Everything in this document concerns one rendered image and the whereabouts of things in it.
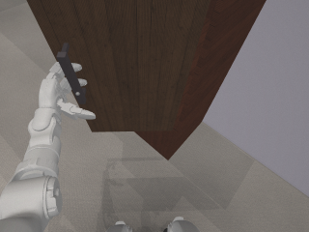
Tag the robot left hand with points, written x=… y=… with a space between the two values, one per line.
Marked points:
x=51 y=91

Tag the robot right shin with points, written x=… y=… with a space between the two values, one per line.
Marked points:
x=178 y=218

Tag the cupboard door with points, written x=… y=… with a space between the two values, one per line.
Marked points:
x=135 y=55

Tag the robot left forearm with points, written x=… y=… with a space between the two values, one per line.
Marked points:
x=44 y=149

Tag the handle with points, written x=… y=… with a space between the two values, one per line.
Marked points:
x=65 y=63

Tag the robot right thigh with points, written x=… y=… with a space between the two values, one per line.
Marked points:
x=181 y=225

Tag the left robot upper arm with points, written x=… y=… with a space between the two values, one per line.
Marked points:
x=28 y=205

